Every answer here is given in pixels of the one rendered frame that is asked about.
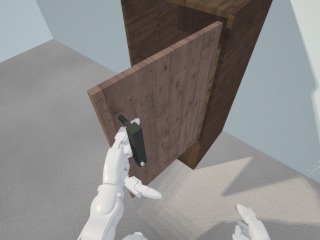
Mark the left robot hand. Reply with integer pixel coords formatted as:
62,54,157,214
102,118,162,200

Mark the handle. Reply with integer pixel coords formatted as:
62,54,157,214
118,114,147,167

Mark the right robot hand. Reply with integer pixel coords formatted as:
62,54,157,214
232,203,271,240

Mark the cupboard door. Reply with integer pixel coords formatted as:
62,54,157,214
87,21,223,198

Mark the robot left forearm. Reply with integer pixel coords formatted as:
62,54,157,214
77,183,125,240

